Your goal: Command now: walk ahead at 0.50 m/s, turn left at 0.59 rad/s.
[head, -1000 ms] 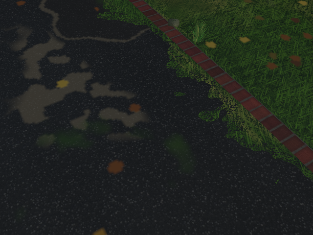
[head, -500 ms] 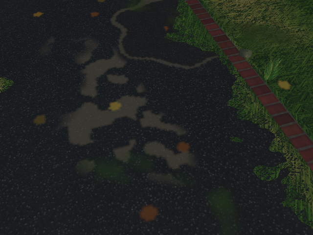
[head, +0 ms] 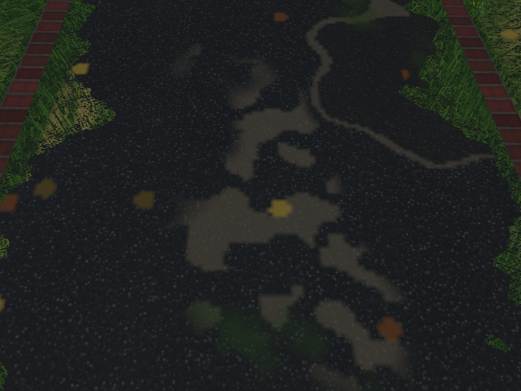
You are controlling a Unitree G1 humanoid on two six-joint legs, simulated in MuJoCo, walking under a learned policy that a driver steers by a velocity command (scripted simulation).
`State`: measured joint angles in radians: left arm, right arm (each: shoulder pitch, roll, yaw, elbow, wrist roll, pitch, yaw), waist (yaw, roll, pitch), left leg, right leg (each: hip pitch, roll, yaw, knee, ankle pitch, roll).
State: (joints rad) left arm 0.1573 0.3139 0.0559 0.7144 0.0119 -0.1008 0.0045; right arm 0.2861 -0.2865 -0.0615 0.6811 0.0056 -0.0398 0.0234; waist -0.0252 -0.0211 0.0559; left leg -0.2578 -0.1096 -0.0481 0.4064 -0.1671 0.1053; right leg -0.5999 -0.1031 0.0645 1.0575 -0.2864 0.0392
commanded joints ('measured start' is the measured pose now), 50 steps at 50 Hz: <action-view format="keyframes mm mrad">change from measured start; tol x32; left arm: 1 -2 73 20 -60 10 4 5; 50 30 98 16 -36 8 0 -8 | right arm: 1 -36 -167 -46 -69 4 -23 -23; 50 -48 -158 -47 -105 3 -25 -18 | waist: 1 28 63 -71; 13 54 145 -111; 15 77 -226 -397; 35 110 -34 35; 42 -81 228 -465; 50 44 52 -86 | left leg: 1 25 239 -239 -185 257 180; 12 129 245 -382 8 112 76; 17 -547 102 -139 896 -327 -91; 39 -25 50 165 163 11 34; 42 707 452 -817 -78 -255 340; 50 54 264 -286 -183 251 203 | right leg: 1 -32 6 -6 -138 150 34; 12 212 103 13 -594 228 -35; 15 982 -284 548 -647 14 -296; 21 514 -149 217 -848 68 -199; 34 617 -161 -178 -894 384 -182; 39 650 -149 -279 -472 981 -123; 42 -153 137 -9 343 -325 -17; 50 -7 -2 -4 -61 34 20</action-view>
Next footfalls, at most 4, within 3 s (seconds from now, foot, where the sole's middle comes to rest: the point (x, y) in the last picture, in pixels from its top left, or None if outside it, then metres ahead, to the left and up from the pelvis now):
0.28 right None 0.35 -0.14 -0.78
0.80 left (177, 361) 0.53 0.21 -0.78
1.28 right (187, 244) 0.88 0.21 -0.78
1.78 left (50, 262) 0.82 0.59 -0.78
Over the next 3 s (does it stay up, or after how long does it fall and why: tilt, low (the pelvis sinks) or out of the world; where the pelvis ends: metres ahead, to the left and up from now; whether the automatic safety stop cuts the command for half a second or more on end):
stays up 1.02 1.07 -0.01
